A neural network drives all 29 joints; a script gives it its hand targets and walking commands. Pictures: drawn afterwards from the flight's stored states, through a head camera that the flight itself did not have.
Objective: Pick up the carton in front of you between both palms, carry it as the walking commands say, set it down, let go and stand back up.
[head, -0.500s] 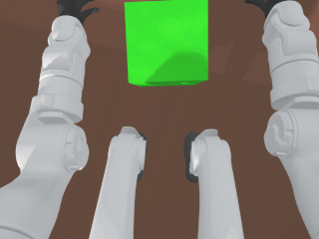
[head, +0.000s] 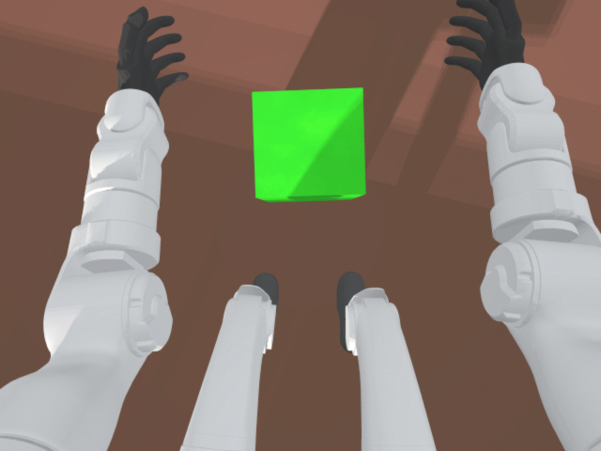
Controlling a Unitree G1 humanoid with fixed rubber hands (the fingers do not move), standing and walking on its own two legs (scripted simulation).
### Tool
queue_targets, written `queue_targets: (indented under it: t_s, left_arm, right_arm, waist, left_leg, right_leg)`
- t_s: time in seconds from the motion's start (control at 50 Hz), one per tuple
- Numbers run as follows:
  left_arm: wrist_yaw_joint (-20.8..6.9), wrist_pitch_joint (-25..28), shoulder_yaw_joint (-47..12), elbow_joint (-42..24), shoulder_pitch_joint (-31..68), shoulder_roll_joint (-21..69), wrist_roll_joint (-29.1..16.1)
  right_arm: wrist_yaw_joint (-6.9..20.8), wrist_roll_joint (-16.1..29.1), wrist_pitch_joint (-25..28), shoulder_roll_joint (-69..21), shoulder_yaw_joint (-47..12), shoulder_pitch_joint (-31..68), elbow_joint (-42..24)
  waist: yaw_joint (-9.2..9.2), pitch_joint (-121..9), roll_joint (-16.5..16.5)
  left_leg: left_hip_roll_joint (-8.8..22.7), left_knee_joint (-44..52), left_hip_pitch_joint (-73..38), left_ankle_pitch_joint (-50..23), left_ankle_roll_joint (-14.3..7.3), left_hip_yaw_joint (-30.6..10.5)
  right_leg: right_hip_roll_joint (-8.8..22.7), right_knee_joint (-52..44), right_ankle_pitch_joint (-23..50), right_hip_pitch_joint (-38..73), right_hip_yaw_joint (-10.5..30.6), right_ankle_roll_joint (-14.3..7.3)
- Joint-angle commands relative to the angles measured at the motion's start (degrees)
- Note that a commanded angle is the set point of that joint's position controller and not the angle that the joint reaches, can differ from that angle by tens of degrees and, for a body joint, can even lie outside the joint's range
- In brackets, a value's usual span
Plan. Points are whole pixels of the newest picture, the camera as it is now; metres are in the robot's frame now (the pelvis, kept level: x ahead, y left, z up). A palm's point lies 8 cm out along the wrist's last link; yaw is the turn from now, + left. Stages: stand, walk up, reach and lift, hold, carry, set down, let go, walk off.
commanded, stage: let go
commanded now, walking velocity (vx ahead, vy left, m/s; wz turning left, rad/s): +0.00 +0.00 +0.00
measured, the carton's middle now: (308, 154) +0.50 +0.01 -0.50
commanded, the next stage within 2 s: stand in 1.32 s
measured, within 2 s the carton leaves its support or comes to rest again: neither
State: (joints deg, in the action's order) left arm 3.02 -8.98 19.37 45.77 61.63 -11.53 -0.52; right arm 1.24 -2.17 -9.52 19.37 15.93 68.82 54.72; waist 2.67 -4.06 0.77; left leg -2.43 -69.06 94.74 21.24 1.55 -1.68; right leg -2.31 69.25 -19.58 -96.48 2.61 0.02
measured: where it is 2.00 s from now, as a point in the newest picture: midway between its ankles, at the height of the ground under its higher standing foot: (306, 325)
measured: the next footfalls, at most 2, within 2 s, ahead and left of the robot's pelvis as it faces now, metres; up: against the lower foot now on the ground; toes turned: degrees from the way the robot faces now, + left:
none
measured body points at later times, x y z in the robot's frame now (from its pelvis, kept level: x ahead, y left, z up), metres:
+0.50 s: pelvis +0.07 +0.01 +0.11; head +0.26 +0.00 +0.51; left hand +0.38 +0.24 +0.00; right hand +0.40 -0.22 +0.00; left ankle +0.07 +0.13 -0.59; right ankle +0.08 -0.11 -0.59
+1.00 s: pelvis +0.09 +0.00 +0.15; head +0.11 +0.00 +0.60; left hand +0.27 +0.24 +0.08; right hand +0.26 -0.23 +0.07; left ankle +0.07 +0.12 -0.59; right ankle +0.08 -0.11 -0.59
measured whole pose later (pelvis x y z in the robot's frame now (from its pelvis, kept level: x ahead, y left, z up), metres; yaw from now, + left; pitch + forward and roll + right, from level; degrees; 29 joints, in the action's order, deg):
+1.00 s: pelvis +0.09 +0.00 +0.15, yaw -1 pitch -1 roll +0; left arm -4.4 -4.7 2.3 25.1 -13.0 -12.4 -0.1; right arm 3.8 -0.2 -4.8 12.3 2.6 -13.3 25.0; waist 0.1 3.5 -0.2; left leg -1.1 -24.8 7.9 15.6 0.0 -3.3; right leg -1.6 24.5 -14.3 -9.0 2.3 -0.4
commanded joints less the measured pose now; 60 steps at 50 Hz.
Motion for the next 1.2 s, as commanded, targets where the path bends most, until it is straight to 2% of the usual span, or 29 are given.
queue_targets:
  t_s: [0.0, 0.12, 0.24, 0.36, 0.48, 0.7, 0.82, 0.96, 1.04, 1.18]
  left_arm:
    - [-1.0, 1.3, 0.7, -6.1, 7.2, -5.6, 2.1]
    - [-3.9, 1.7, -1.4, -11.4, -7.8, -6.4, 6.1]
    - [-5.8, 3.5, -5.4, -17.7, -20.6, -5.9, 4.6]
    - [-6.6, 6.2, -7.8, -16.6, -34.6, -4.1, 2.2]
    - [-6.3, 9.1, -10.5, -16.8, -48.6, -3.9, 1.0]
    - [-6.3, 10.9, -14.3, -23.9, -68.6, -4.6, -0.2]
    - [-7.0, 8.9, -15.7, -25.5, -72.2, -5.6, -0.4]
    - [-7.4, 4.3, -15.5, -26.3, -71.5, -6.0, 0.7]
    - [-7.3, 2.3, -15.0, -26.4, -71.6, -6.0, 1.4]
    - [-7.3, 1.2, -14.8, -27.2, -71.6, -5.8, 2.0]
  right_arm:
    - [-0.2, -2.5, 1.2, 4.5, 1.5, 8.8, -6.4]
    - [-2.1, -5.3, 1.0, 0.4, 1.0, -7.5, -15.1]
    - [-1.8, -3.0, 3.4, -1.5, -1.9, -21.2, -24.7]
    - [-0.5, -1.6, 6.3, -2.8, -3.8, -36.1, -24.3]
    - [-0.1, -0.4, 9.1, -3.1, -5.8, -51.2, -23.6]
    - [0.6, 1.7, 11.5, -2.9, -9.6, -72.0, -30.9]
    - [1.3, 2.1, 9.4, -2.8, -11.4, -78.4, -33.5]
    - [2.8, 1.9, 4.7, -2.2, -12.0, -78.9, -35.6]
    - [3.2, 1.7, 2.7, -2.0, -11.9, -78.5, -36.0]
    - [2.9, 1.1, 1.5, -2.1, -11.7, -78.9, -36.6]
  waist:
    - [0.21, -56.8, 3.3]
    - [-0.22, -59.8, 2.0]
    - [-0.04, -50.5, 0.2]
    - [-0.96, -41.1, 0.1]
    - [-1.08, -33.5, -0.9]
    - [-1.49, -15.3, -0.7]
    - [-2.35, -3.5, 0.2]
    - [-2.60, 6.6, -1.0]
    - [-2.29, 8.7, -1.7]
    - [-2.58, 8.1, -1.0]
  left_leg:
    - [-1.7, 8.8, -25.6, -17.5, 1.9, 4.9]
    - [-1.8, 14.4, -35.7, -22.0, 0.9, 4.6]
    - [-0.7, 20.2, -48.3, -25.6, 0.1, 2.3]
    - [0.2, 24.7, -56.4, -28.3, 0.1, 0.4]
    - [0.9, 29.1, -64.8, -31.7, 0.3, -0.7]
    - [0.6, 41.6, -79.6, -27.9, 0.1, -0.2]
    - [0.3, 46.8, -83.0, -20.1, -0.3, 0.6]
    - [0.5, 49.0, -84.1, -11.3, -0.7, 1.1]
    - [0.5, 48.7, -84.8, -10.9, -0.7, 1.2]
    - [0.2, 47.8, -87.5, -14.2, -0.8, 1.1]
  right_leg:
    - [-1.1, -7.3, 20.9, 44.7, -2.1, 1.7]
    - [-1.2, -13.4, 26.6, 55.8, -1.7, 1.8]
    - [-1.1, -19.8, 25.3, 57.5, -1.7, 1.3]
    - [-0.6, -24.7, 24.6, 59.5, -1.3, 1.1]
    - [-0.3, -29.6, 25.4, 64.4, -0.6, 0.9]
    - [-0.1, -41.7, 23.6, 82.8, -0.8, 0.9]
    - [0.2, -46.7, 19.5, 89.0, -1.0, 1.1]
    - [0.4, -48.5, 11.4, 91.6, -1.8, 0.9]
    - [0.4, -48.1, 10.6, 92.8, -1.9, 0.7]
    - [0.1, -47.4, 14.3, 94.0, -1.7, 0.7]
